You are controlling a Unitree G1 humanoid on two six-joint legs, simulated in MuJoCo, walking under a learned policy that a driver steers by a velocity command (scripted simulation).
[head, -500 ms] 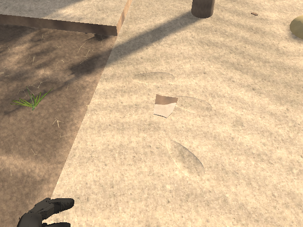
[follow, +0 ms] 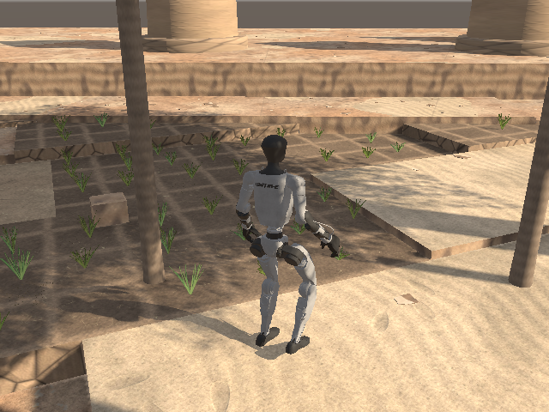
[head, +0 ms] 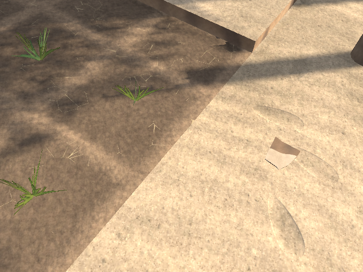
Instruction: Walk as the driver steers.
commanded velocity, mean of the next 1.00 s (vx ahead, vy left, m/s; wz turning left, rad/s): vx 0.40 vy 0.00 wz -0.34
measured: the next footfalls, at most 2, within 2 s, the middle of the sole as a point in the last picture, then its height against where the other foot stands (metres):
right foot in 0.50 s outside the picture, level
left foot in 0.98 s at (209, 222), level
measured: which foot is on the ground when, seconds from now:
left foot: down 0.00-0.52, up 0.54-0.96, down 0.98-1.00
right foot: up 0.00-0.48, down 0.50-0.98, up 1.00-1.00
